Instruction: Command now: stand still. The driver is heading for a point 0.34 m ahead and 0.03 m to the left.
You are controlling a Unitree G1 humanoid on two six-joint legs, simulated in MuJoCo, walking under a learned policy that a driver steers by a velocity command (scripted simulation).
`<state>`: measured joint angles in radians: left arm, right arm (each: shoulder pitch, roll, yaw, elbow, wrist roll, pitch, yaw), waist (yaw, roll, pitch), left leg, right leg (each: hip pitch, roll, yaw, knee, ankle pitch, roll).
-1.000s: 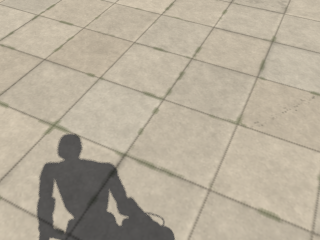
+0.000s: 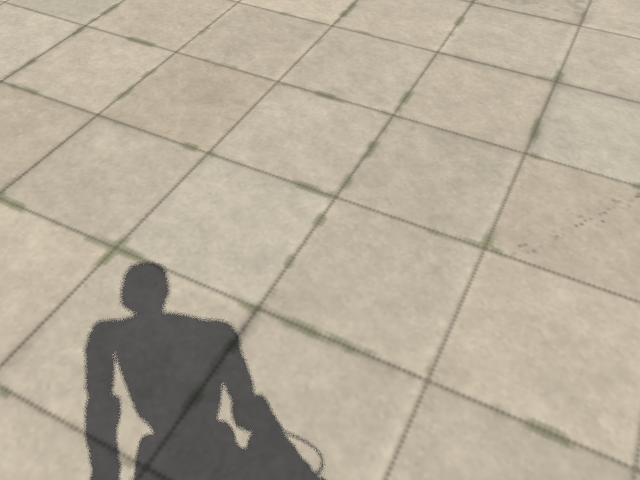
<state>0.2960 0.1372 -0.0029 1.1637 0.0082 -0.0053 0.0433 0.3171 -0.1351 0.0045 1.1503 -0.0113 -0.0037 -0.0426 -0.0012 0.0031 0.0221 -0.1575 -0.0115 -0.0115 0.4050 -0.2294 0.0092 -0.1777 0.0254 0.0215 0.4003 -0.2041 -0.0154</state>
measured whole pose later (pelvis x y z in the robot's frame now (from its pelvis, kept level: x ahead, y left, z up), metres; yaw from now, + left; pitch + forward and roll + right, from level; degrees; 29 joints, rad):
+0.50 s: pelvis +0.11 -0.03 +0.00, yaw +0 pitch +1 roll +1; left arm 0.43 0.15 0.04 1.08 0.03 -0.09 0.01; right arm 0.33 -0.19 -0.06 1.07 -0.03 -0.05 0.01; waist 0.02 0.02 -0.01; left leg -0.39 0.01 0.03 1.01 -0.38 0.08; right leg -0.08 0.05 -0.03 0.40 -0.34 -0.07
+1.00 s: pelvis +0.26 -0.01 -0.01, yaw -1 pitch -1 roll +0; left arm 0.26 0.13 0.01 1.09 0.02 0.01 0.04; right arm 0.27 -0.14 0.00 1.07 -0.02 -0.04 -0.03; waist -0.01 -0.02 0.06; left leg -0.26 -0.08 0.11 0.42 -0.14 0.12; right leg -0.31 -0.02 0.02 0.71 -0.41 -0.02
